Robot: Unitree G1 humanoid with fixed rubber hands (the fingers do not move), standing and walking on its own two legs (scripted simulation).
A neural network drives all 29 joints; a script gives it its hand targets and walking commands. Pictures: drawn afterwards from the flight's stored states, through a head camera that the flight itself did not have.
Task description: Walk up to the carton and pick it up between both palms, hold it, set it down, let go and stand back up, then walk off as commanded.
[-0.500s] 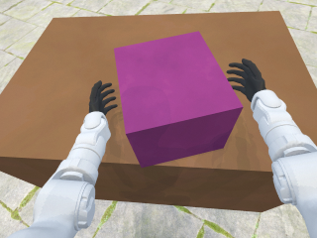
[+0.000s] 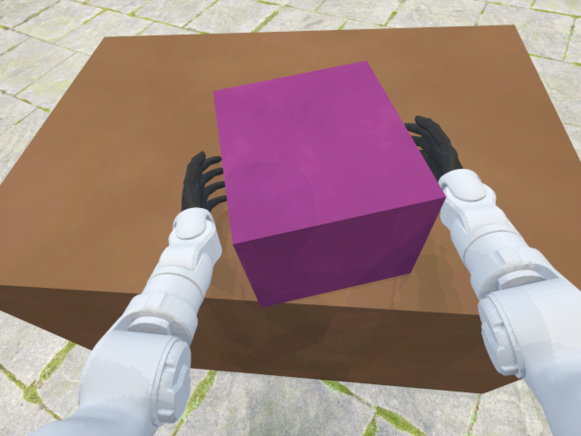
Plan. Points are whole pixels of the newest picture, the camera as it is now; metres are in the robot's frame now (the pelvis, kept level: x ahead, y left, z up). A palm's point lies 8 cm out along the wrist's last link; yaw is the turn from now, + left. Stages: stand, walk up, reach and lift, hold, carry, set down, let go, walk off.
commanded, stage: reach and lift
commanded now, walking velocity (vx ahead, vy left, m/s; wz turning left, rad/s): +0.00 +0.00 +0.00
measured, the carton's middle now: (314, 184) +0.49 +0.03 +0.02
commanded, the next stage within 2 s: none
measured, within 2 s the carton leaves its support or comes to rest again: neither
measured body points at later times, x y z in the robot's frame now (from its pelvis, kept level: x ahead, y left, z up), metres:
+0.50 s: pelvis +0.00 +0.00 +0.00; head +0.09 -0.02 +0.44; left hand +0.42 +0.20 +0.05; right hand +0.50 -0.14 +0.07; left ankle +0.01 +0.14 -0.72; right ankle +0.00 -0.11 -0.72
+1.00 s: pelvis -0.01 +0.00 +0.00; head +0.08 -0.02 +0.44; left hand +0.41 +0.20 +0.05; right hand +0.48 -0.13 +0.06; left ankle +0.01 +0.14 -0.72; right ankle +0.00 -0.11 -0.72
